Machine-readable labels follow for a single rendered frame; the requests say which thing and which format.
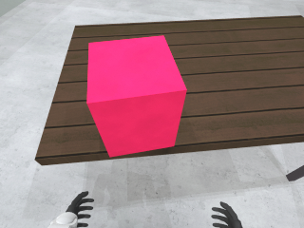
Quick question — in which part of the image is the robot left hand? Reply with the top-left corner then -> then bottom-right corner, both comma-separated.
66,191 -> 94,228

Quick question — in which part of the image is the left robot forearm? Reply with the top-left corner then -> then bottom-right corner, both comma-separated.
48,212 -> 78,228

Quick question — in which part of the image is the robot right hand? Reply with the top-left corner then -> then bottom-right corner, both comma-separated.
211,201 -> 243,228

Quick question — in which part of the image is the carton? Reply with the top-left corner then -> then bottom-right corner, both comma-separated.
86,35 -> 187,158

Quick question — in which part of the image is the table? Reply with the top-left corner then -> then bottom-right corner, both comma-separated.
35,15 -> 304,181

